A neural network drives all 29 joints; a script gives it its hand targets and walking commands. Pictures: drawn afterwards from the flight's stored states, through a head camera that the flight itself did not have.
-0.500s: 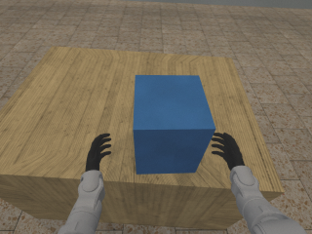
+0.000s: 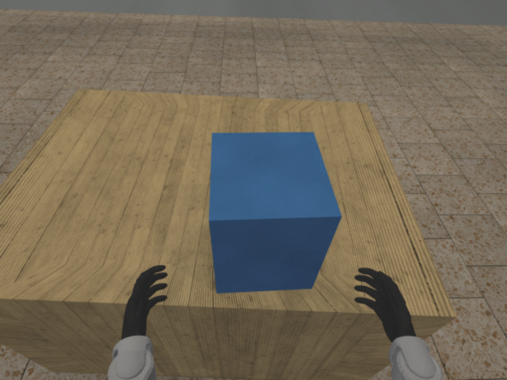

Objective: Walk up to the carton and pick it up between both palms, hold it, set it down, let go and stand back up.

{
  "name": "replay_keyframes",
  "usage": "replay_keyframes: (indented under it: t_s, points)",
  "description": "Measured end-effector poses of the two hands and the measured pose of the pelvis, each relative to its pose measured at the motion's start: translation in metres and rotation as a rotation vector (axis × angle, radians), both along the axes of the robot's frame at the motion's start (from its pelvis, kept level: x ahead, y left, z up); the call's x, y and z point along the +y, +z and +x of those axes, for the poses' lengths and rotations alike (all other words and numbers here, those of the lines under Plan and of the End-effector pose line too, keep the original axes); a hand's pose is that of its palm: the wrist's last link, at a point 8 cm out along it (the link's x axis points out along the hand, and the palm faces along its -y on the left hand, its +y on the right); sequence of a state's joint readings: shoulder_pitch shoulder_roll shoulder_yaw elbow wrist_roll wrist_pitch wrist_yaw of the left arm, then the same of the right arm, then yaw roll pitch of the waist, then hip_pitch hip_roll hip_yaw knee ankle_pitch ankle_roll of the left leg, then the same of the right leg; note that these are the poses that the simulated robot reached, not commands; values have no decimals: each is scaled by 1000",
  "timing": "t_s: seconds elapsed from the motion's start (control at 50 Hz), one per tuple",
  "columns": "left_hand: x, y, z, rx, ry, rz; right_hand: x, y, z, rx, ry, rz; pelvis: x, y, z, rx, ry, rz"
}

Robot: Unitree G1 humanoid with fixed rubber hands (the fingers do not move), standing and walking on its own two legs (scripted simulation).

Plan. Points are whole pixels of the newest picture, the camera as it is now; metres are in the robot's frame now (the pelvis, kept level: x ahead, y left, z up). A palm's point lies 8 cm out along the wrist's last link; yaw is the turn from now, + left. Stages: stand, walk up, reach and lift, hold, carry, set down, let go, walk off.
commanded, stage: set down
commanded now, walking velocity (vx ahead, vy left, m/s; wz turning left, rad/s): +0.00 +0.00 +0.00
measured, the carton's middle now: (264, 214) +0.43 +0.02 -0.02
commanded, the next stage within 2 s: none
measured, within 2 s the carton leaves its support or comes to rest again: neither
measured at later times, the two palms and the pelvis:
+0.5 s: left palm (136, 349) +0.17 +0.20 -0.04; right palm (405, 350) +0.20 -0.21 -0.04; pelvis +0.01 +0.00 +0.00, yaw +0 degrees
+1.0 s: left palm (130, 354) +0.17 +0.21 -0.05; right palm (405, 355) +0.20 -0.21 -0.05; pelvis +0.02 +0.00 +0.00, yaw +0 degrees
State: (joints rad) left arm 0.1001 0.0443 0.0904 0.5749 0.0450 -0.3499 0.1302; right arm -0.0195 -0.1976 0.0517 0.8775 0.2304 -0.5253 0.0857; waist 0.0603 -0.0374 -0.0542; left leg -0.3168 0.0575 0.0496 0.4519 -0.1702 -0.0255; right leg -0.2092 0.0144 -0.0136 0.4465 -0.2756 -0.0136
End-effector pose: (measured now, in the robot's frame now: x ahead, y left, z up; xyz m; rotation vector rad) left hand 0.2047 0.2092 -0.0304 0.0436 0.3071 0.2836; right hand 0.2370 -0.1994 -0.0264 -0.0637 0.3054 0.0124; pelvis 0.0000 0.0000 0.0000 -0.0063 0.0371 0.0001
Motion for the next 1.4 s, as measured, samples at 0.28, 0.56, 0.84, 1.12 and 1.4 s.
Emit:
replay_keyframes:
  t_s: [0.28, 0.56, 0.84, 1.12, 1.4]
  points:
    - [-5, -3, -20, 22, 9, -9, -7, -3, -28, 0, -17, 10, -4, 1, 3, -30, 2, 9]
    - [-5, -14, -39, 109, 8, -17, -11, -12, -41, 54, -48, 11, -4, 2, 10, -49, 5, 17]
    - [-1, -15, -36, 146, -21, -7, -13, -17, -43, 99, -66, 9, -4, 3, 13, -51, 6, 19]
    - [8, -25, -42, 246, -52, -6, -14, -23, -42, 157, -91, 3, -3, 4, 20, -47, 6, 19]
    - [13, -31, -41, 325, -86, -8, -16, -29, -45, 215, -116, -2, -1, 5, 24, -38, 7, 17]
